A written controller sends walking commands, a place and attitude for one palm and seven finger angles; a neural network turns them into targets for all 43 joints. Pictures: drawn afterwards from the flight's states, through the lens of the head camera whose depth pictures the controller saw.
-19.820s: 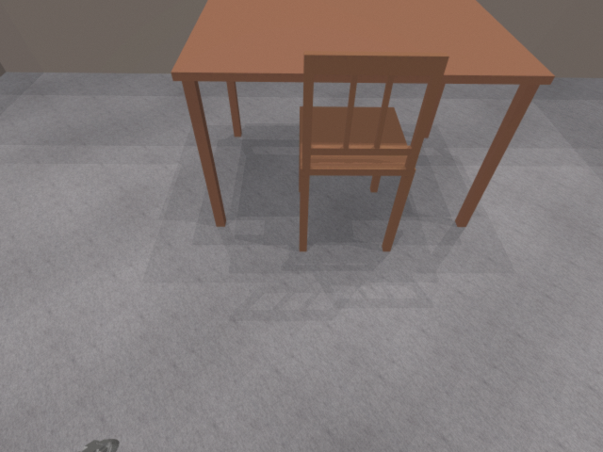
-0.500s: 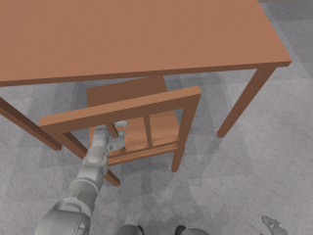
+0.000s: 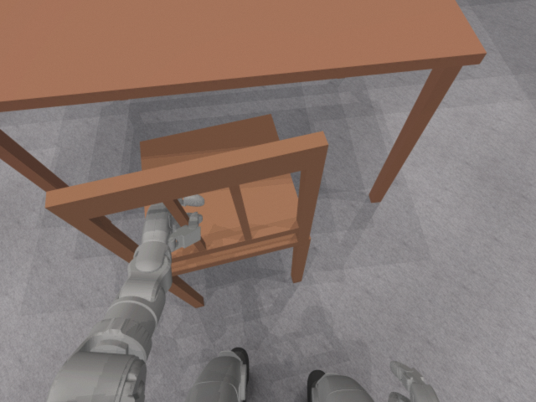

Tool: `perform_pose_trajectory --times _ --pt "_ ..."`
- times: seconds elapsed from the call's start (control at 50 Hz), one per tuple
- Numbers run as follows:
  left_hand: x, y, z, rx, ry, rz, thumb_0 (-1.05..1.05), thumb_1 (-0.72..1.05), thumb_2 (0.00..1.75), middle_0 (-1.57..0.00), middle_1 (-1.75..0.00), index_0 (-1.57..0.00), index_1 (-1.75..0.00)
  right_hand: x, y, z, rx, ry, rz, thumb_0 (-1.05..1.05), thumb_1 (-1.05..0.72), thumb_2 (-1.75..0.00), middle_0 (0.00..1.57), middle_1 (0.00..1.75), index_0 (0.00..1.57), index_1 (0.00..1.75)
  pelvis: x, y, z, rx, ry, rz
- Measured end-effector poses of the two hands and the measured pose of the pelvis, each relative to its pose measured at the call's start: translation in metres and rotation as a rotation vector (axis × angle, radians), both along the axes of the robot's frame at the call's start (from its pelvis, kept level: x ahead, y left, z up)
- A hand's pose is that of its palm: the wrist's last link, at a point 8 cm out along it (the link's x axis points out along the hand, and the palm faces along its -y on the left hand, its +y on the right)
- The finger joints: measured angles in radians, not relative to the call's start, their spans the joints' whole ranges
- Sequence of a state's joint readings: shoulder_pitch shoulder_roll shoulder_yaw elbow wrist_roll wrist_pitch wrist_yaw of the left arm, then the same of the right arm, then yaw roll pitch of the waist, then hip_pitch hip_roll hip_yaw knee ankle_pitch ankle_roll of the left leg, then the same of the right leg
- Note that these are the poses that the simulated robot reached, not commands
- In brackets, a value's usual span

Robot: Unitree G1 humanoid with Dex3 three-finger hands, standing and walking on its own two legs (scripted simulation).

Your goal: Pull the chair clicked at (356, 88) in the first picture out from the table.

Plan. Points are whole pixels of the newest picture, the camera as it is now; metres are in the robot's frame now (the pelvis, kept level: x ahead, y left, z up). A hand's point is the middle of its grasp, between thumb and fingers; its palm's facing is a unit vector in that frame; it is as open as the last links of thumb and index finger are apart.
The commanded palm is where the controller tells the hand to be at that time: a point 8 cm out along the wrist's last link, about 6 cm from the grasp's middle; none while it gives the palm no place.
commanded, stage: step backward, pulling the chair out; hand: left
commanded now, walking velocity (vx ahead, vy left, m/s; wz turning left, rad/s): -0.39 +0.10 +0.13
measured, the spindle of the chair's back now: (187, 225) +0.40 +0.16 -0.10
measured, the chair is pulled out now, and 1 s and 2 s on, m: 0.17 0.40 0.61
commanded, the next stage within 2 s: stop walking, hand still on the chair in 1.40 s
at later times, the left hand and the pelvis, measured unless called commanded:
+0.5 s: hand (194, 300) +0.25 +0.12 -0.06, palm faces +0.01 -0.99 -0.17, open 4.9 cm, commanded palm +0.25 +0.18 -0.06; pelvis -0.10 +0.00 +0.00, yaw +5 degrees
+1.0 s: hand (188, 379) +0.15 +0.12 -0.06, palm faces +0.08 -0.98 -0.19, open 4.9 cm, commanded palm +0.13 +0.17 -0.06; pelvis -0.22 -0.03 +0.00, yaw +3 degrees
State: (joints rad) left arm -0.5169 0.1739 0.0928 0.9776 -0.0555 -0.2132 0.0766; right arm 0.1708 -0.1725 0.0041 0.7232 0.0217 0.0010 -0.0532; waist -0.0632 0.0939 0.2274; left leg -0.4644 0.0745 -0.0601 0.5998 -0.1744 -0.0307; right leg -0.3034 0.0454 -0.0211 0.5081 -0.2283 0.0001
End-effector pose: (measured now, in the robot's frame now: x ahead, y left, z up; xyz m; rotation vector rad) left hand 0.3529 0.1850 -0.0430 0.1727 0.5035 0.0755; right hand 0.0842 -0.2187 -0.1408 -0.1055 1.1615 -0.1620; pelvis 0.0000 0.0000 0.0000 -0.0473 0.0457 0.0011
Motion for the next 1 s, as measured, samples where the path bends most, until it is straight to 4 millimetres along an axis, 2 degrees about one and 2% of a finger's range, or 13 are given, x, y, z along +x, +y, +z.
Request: perform_pose_trajectory --times 0.06,0.14,0.24,0.3,0.36,0.42,0.5,0.6,0.68,0.76,0.88,0.94,1.0 --pt "-0.016 -0.004 0.001 -0.005 0.008 0.025 0.03 0.74 0.83 -0.33 -1.14 -0.5 -1.44 -0.017 -0.029 0.003 -0.057 0.026 -0.029 0.0 -0.92 -0.9 0.21 0.3 0.21 0.3 -0.011 -0.006 0.003 0.028 0.005 0.002" --pt "-0.036 -0.009 0.002 -0.016 0.027 0.047 0.03 0.75 0.82 -0.31 -1.14 -0.5 -1.44 -0.029 -0.062 0.014 -0.159 0.042 -0.004 0.0 -0.91 -0.9 0.2 0.3 0.21 0.3 -0.026 -0.007 0.006 0.062 0.021 0.036" --pt "-0.056 -0.011 0.002 -0.029 0.037 0.026 0.03 0.76 0.81 -0.28 -1.16 -0.5 -1.44 -0.032 -0.079 0.026 -0.261 0.029 0.036 0.01 -0.91 -0.9 0.2 0.3 0.2 0.3 -0.048 0.001 0.005 0.061 0.041 0.098" --pt "-0.068 -0.009 0.001 -0.032 0.025 -0.017 0.02 0.76 0.81 -0.26 -1.19 -0.5 -1.44 -0.035 -0.074 0.031 -0.284 0.008 0.038 0.01 -0.91 -0.9 0.2 0.3 0.2 0.3 -0.066 0.007 0.002 0.065 0.037 0.103" --pt "-0.082 -0.009 0.001 -0.03 0.016 -0.042 0.01 0.76 0.8 -0.25 -1.2 -0.5 -1.44 -0.04 -0.057 0.034 -0.247 -0.027 0.056 0.01 -0.91 -0.9 0.2 0.3 0.2 0.3 -0.081 0.006 0.003 0.076 0.024 0.083" --pt "-0.097 -0.008 0.001 -0.028 0.01 -0.033 0.01 0.76 0.8 -0.26 -1.2 -0.5 -1.44 -0.049 -0.037 0.027 -0.164 -0.049 0.071 0.01 -0.91 -0.9 0.2 0.3 0.2 0.3 -0.088 0.001 0.001 0.067 0.017 0.081" --pt "-0.117 -0.01 0.001 -0.018 0.008 -0.014 0.01 0.75 0.81 -0.27 -1.19 -0.5 -1.44 -0.069 -0.016 0.011 -0.07 -0.04 0.063 0.01 -0.91 -0.9 0.2 0.3 0.2 0.3 -0.103 -0.004 0.0 0.036 0.008 0.077" --pt "-0.138 -0.009 0.002 -0.026 0.021 -0.007 0.02 0.76 0.81 -0.26 -1.18 -0.5 -1.44 -0.099 -0.005 0.005 -0.072 -0.012 0.077 0.01 -0.9 -0.9 0.2 0.3 0.21 0.3 -0.129 0.003 0.0 0.049 0.018 0.099" --pt "-0.154 -0.006 0.001 -0.026 0.006 -0.042 0.01 0.76 0.8 -0.25 -1.2 -0.5 -1.44 -0.124 -0.005 0.006 -0.12 -0.006 0.071 0.01 -0.9 -0.9 0.21 0.3 0.21 0.3 -0.151 0.013 -0.004 0.055 0.01 0.099" --pt "-0.174 -0.003 0.001 -0.028 0.008 -0.045 0.01 0.76 0.8 -0.25 -1.2 -0.5 -1.44 -0.149 -0.008 0.012 -0.123 -0.002 0.066 0.01 -0.9 -0.9 0.2 0.3 0.21 0.3 -0.166 0.012 -0.001 0.054 0.005 0.078" --pt "-0.199 -0.004 0.001 -0.005 -0.001 -0.003 0.01 0.74 0.82 -0.29 -1.19 -0.5 -1.44 -0.189 -0.018 0.006 -0.061 0.029 0.078 0.01 -0.9 -0.9 0.2 0.3 0.21 0.3 -0.189 -0.007 0.0 0.054 0.003 0.055" --pt "-0.212 -0.008 0.002 0.008 0.003 0.028 0.01 0.74 0.83 -0.31 -1.17 -0.5 -1.44 -0.209 -0.031 -0.001 -0.042 0.044 0.057 0.01 -0.9 -0.9 0.2 0.3 0.21 0.3 -0.205 -0.018 0.001 0.02 -0.013 0.052" --pt "-0.225 -0.013 0.003 0.005 0.01 0.054 0.01 0.74 0.82 -0.31 -1.16 -0.5 -1.44 -0.227 -0.048 0.002 -0.06 0.054 0.011 0.01 -0.9 -0.9 0.2 0.3 0.21 0.3 -0.219 -0.026 0.005 0.04 -0.005 0.042"
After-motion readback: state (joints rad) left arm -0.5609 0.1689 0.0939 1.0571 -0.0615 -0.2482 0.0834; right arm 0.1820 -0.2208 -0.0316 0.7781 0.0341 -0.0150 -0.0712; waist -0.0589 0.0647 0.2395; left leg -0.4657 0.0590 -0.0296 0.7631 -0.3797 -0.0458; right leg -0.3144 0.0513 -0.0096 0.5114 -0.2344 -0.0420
